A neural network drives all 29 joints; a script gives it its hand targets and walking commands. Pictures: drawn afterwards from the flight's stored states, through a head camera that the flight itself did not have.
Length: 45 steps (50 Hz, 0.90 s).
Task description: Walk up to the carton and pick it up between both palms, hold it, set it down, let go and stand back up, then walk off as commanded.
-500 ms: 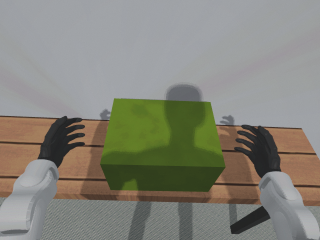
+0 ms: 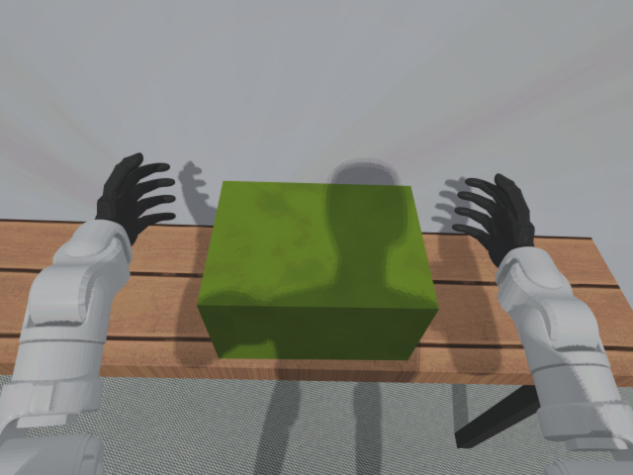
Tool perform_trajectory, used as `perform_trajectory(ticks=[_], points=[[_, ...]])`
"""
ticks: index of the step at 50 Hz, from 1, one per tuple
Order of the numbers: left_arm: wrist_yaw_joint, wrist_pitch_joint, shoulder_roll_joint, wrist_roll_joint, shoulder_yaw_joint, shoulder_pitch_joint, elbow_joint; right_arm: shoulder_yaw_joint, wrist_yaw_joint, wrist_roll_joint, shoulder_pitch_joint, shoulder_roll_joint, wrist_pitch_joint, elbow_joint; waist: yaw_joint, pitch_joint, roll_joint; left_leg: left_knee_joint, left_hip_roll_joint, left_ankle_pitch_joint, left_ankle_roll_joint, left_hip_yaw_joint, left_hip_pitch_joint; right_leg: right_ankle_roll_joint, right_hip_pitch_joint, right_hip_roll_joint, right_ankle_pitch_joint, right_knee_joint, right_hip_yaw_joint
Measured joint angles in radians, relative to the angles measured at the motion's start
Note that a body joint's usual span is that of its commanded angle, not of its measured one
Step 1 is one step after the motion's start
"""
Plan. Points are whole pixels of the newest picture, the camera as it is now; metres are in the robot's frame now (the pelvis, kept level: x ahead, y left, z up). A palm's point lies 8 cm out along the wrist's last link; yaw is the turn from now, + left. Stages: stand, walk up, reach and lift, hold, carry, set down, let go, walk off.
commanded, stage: reach and lift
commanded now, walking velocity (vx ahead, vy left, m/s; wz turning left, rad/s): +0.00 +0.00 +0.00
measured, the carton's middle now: (315, 271) +0.39 +0.02 +0.01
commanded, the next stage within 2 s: none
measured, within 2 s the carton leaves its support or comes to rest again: neither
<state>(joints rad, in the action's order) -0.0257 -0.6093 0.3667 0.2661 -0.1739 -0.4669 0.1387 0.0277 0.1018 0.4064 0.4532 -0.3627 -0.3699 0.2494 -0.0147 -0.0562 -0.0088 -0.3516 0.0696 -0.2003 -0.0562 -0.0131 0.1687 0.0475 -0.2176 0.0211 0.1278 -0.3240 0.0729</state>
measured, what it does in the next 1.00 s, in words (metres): stands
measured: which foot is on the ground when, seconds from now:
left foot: down 0.00-1.00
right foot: down 0.00-1.00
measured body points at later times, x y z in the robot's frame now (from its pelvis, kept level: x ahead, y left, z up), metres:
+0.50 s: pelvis +0.00 +0.00 +0.00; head +0.04 +0.02 +0.44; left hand +0.37 +0.25 +0.04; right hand +0.40 -0.17 +0.04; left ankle -0.01 +0.15 -0.75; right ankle +0.03 -0.15 -0.75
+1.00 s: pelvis +0.00 +0.00 -0.01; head +0.03 +0.01 +0.44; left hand +0.38 +0.23 +0.03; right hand +0.40 -0.16 +0.04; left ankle -0.01 +0.15 -0.75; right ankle +0.03 -0.15 -0.75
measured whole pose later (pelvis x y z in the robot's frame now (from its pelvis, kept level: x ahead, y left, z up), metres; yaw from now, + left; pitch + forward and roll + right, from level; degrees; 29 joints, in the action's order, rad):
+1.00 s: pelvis +0.00 +0.00 -0.01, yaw +2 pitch +9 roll -1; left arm -0.04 0.11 0.23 0.24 -0.04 -0.57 0.91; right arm -0.06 0.12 0.29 0.59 -0.21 0.11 0.91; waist -0.02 0.10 0.00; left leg -0.50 0.08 -0.24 -0.06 0.03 0.42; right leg 0.05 -0.42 0.01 0.15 -0.41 0.04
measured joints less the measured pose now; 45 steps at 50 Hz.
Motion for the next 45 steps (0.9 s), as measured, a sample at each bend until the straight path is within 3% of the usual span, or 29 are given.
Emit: perform_trajectory(ticks=[11,29,45], points=[[0.014,0.137,0.005,-0.016,0.035,-0.089,0.257,-0.012,0.001,-0.042,0.097,0.045,0.072,0.23,0.0,0.032,-0.013,-0.022,0.003,0.001,-0.006,0.026,0.05,-0.005,-0.034,-0.003,0.002,-0.013,-0.024],[-0.004,0.541,-0.085,-0.022,0.122,-0.025,0.533,-0.011,-0.001,-0.163,0.04,0.161,0.384,0.472,-0.002,0.095,0.007,-0.111,-0.002,-0.031,-0.004,0.063,0.19,0.001,-0.135,0.001,0.02,-0.05,-0.055],[-0.006,0.684,-0.118,-0.021,0.134,-0.097,0.734,-0.09,0.004,-0.114,0.117,0.138,0.466,0.629,-0.01,0.153,0.015,-0.136,0.004,-0.041,-0.003,0.047,0.237,0.002,-0.189,-0.006,0.022,-0.073,-0.038]])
